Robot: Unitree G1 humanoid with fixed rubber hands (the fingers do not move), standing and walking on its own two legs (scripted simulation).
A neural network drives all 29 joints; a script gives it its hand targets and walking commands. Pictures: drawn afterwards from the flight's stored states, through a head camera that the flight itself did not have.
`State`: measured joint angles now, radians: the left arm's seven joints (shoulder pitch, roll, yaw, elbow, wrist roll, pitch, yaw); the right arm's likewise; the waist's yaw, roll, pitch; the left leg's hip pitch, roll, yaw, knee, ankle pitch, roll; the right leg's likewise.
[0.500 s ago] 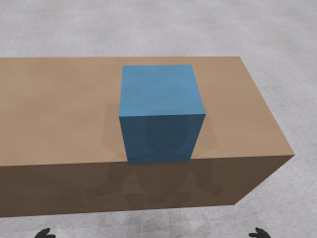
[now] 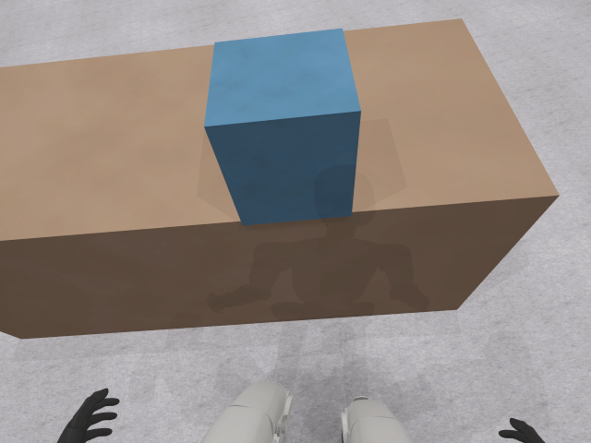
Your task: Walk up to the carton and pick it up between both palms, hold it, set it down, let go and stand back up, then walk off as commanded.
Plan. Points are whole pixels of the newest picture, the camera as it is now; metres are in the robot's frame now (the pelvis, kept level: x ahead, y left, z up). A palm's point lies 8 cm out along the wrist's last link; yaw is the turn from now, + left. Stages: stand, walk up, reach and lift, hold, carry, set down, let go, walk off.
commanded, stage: walk off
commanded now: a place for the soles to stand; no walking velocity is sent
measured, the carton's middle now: (288, 135) +0.58 +0.03 +0.01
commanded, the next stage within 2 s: none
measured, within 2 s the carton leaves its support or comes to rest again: neither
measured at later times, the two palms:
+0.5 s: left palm out of the picture -0.05 +0.39 -0.11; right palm out of the picture -0.06 -0.27 -0.08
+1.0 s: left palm out of the picture -0.08 +0.39 -0.10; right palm out of the picture -0.05 -0.24 -0.08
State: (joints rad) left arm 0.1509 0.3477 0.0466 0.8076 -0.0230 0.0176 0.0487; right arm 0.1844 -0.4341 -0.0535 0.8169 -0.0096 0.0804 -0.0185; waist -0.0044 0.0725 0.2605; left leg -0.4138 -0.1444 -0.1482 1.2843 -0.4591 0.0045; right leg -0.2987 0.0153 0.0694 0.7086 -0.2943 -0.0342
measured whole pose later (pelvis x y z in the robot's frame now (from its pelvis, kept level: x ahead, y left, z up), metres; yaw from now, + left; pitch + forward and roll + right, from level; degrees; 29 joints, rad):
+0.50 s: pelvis -0.13 +0.06 +0.00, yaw -1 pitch -4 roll -1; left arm 0.24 0.44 0.06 0.80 -0.02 0.05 0.03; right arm 0.21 -0.42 -0.06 0.82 -0.01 0.06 0.01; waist 0.00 -0.03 0.15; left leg -0.40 -0.01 -0.11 0.69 -0.24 -0.01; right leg -0.31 0.11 0.14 0.99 -0.56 0.01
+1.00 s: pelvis -0.14 +0.08 +0.00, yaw +1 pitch -3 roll -1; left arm 0.26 0.38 0.06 0.86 -0.02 -0.01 0.01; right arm 0.22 -0.41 -0.06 0.82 -0.01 -0.01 0.01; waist -0.02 0.01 0.09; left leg -0.23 -0.07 -0.16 0.67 -0.37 0.02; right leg -0.25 0.03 0.10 0.78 -0.52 0.00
